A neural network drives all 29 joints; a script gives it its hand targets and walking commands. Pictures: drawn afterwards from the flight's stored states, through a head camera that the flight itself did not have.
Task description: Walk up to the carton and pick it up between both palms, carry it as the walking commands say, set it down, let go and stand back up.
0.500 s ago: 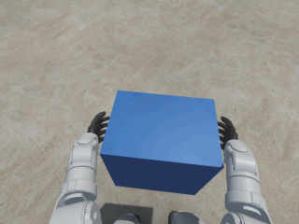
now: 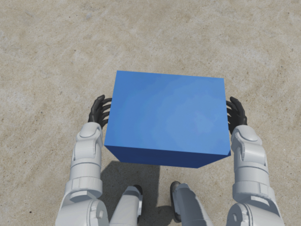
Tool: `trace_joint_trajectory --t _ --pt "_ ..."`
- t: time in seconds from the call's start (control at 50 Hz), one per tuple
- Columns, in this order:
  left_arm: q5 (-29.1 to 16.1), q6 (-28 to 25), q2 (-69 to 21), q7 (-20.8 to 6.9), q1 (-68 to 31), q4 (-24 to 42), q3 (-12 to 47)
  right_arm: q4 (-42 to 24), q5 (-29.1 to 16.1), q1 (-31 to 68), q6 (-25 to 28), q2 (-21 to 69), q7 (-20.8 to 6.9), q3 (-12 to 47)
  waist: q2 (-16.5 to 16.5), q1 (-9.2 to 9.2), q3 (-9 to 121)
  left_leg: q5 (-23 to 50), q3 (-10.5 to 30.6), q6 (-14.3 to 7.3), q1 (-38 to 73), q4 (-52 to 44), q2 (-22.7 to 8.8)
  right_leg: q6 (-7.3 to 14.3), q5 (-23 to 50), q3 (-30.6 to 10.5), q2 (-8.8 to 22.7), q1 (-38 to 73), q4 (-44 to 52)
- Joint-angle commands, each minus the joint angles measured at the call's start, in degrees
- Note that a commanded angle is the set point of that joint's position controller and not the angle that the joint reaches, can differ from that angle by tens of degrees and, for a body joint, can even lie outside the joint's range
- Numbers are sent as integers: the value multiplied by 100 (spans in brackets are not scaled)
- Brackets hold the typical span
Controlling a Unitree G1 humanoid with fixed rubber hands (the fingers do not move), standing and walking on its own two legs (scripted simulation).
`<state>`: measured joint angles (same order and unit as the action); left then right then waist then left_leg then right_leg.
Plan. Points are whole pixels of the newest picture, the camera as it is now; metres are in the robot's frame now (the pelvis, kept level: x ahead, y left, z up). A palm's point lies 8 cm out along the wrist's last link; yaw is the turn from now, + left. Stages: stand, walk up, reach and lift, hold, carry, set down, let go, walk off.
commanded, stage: set down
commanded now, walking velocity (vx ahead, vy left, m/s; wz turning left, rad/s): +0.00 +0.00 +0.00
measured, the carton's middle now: (163, 127) +0.37 -0.03 -0.16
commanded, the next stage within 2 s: none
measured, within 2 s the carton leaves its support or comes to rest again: neither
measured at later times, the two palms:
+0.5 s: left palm (106, 121) +0.40 +0.15 -0.15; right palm (226, 122) +0.38 -0.23 -0.15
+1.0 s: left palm (112, 120) +0.43 +0.15 -0.24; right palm (215, 121) +0.41 -0.24 -0.24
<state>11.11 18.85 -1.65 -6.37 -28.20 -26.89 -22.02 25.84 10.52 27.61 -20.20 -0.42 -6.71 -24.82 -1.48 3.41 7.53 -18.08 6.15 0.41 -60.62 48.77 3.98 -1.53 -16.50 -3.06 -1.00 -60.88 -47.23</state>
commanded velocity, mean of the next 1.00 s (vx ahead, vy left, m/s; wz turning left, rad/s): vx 0.00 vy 0.00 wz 0.00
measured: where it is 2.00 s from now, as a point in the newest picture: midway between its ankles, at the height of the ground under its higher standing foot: (156, 210)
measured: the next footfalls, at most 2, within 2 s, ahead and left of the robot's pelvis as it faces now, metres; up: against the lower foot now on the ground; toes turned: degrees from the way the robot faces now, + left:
none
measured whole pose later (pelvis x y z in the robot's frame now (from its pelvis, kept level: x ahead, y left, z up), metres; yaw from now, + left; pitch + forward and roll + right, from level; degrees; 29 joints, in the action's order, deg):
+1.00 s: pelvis -0.04 -0.01 -0.15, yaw +0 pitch +49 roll +0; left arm 6.7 18.8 5.0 -2.3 -50.4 -36.9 -23.7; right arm 36.5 6.7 50.3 -20.5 -8.0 -3.1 -25.0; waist -1.6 1.7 14.0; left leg -27.5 5.1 2.5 -105.8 84.5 5.9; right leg -2.1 -25.6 -4.1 -3.8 -106.9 -83.8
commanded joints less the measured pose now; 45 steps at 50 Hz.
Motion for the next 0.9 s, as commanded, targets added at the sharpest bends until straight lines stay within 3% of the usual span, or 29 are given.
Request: trace_joint_trajectory --t 0.0,0.34,0.68,0.88 --pt "-675 -71 -4936 -1094 -2825 31 3219 -168 -861 2938 164 4718 -1426 3291 -68 129 4333 2163 -199 -31 1812 -57 278 139 2193 331 -465 2003 -217" --pt "-691 6 -4874 -1111 -4052 -425 2812 387 -905 4103 46 4742 -1440 2979 -8 21 4933 1065 -512 12 231 927 357 30 1292 429 -507 813 -1229" --pt "-985 -89 -4716 -1021 -4817 -573 2869 435 -1142 4882 145 4646 -1193 3128 102 -13 5910 1069 -702 63 -1197 2102 430 -62 1565 481 -520 63 -2351" --pt "-1153 -91 -4494 -870 -5444 -671 2838 558 -1256 5476 151 4401 -1077 3047 73 -17 6240 811 -803 101 -1739 2727 450 -73 1276 565 -547 -604 -2952"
